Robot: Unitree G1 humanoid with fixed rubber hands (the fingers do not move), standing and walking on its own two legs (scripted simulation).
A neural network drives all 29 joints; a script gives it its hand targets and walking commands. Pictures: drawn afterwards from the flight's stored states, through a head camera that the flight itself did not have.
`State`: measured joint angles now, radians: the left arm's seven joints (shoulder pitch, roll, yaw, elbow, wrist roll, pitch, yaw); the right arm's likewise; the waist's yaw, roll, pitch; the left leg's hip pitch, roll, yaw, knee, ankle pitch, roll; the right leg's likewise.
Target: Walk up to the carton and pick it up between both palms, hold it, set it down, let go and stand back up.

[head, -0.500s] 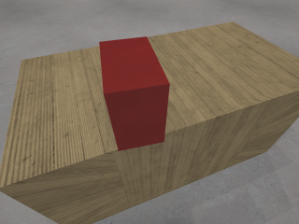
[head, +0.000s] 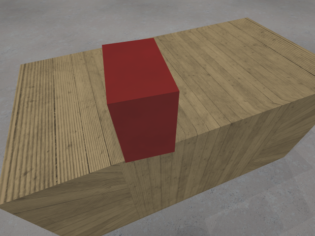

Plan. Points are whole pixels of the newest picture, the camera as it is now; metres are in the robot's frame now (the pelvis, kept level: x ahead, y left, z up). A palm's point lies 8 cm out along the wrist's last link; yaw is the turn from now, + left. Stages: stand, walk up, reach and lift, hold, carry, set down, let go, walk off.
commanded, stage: stand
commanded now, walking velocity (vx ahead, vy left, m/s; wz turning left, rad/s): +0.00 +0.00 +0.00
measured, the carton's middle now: (139, 100) +0.49 +0.07 +0.06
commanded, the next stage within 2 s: none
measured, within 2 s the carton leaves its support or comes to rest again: neither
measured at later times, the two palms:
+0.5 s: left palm out of the picture -0.01 +0.19 -0.15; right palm out of the picture +0.01 -0.21 -0.15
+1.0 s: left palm out of the picture +0.01 +0.19 -0.15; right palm out of the picture +0.00 -0.21 -0.15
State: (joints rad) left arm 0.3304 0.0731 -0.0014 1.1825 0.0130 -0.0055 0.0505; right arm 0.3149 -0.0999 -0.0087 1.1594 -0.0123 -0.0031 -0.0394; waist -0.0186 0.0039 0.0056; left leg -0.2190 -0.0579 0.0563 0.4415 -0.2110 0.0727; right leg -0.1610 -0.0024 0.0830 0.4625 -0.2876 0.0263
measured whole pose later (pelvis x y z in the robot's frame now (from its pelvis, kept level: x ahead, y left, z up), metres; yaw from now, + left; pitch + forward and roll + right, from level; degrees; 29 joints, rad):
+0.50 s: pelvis +0.02 -0.01 +0.00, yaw +0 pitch -1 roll +0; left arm 0.31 0.09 0.00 1.20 0.01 -0.01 0.05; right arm 0.29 -0.10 0.00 1.16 -0.01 -0.02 -0.05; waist -0.01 -0.02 0.02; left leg -0.17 -0.05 0.05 0.44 -0.25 0.06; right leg -0.10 0.00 0.08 0.44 -0.31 0.02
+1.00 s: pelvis +0.04 -0.01 +0.00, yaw +0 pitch -2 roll +0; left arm 0.29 0.09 0.00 1.21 0.01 0.00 0.06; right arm 0.32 -0.10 0.00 1.18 -0.01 -0.02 -0.05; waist -0.01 -0.01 0.04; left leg -0.14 -0.05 0.04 0.44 -0.28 0.06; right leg -0.06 0.00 0.07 0.43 -0.33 0.01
